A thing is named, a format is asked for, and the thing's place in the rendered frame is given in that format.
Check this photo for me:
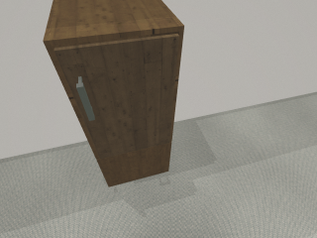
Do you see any handle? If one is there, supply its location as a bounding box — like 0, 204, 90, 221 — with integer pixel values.
76, 76, 95, 121

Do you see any cupboard door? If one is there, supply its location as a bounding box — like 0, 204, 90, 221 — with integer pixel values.
53, 34, 179, 160

